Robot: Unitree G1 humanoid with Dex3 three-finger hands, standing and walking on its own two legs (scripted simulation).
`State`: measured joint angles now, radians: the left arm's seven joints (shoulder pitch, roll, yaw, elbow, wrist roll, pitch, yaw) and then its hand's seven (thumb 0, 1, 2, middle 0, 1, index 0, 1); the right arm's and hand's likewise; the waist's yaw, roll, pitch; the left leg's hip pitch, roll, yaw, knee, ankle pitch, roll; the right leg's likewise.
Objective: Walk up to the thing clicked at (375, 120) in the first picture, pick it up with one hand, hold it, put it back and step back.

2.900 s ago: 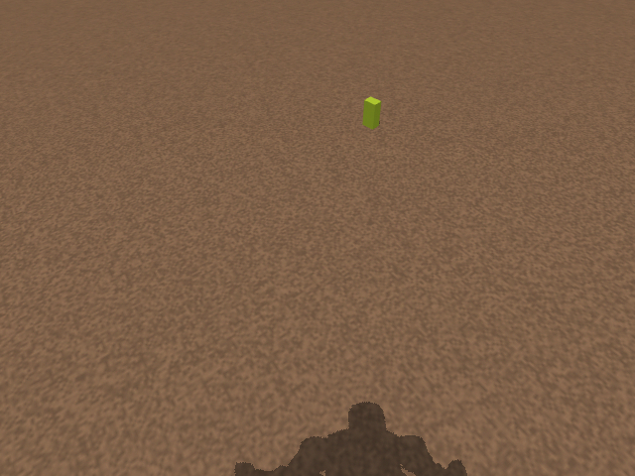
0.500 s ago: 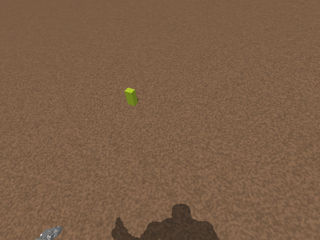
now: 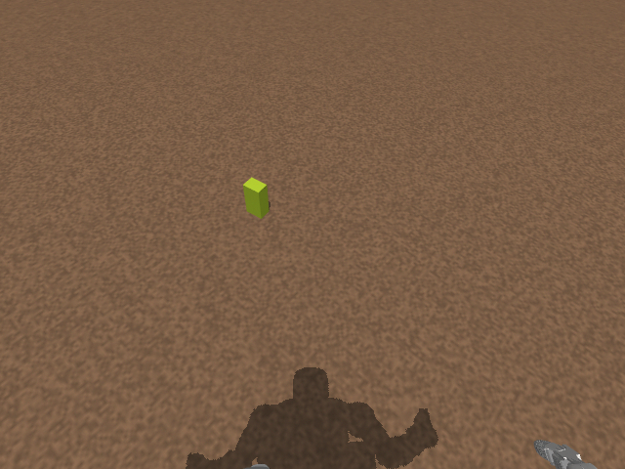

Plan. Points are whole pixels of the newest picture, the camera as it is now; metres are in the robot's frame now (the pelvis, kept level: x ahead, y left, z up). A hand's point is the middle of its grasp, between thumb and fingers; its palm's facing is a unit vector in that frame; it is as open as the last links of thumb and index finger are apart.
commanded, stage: walk up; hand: left
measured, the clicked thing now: (256, 198) +1.20 +0.25 -0.68
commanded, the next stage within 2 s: none
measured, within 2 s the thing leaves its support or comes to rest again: neither
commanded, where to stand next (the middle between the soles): +0.81 +0.04 m, yaw -1 degrees
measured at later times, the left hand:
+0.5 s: hand (189, 331) +0.34 +0.22 -0.11, palm faces -0.01 -0.92 -0.39, open 7.4 cm
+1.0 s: hand (161, 306) +0.41 +0.29 -0.15, palm faces +0.01 -0.94 -0.34, open 7.4 cm
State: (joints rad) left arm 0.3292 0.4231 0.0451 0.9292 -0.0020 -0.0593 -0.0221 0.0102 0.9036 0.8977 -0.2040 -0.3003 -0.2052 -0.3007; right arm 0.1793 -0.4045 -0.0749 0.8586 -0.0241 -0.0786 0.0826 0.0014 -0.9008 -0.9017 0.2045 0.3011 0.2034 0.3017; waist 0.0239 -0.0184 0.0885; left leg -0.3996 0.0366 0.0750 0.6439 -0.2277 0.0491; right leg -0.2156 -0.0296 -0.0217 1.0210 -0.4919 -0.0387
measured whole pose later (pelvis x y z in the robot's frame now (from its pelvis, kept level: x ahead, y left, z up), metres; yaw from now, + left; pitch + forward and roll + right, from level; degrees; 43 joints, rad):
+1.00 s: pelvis +0.40 +0.02 +0.00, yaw +2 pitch -3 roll -2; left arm 0.36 0.42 0.05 0.91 0.00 -0.05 -0.03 0.01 0.90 0.90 -0.20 -0.30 -0.20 -0.30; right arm 0.24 -0.40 -0.06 0.87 -0.03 -0.08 0.07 0.00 -0.90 -0.90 0.20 0.30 0.20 0.30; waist 0.02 -0.03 0.09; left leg -0.36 0.05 0.06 0.63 -0.22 0.03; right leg -0.24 -0.02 -0.02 0.96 -0.49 -0.04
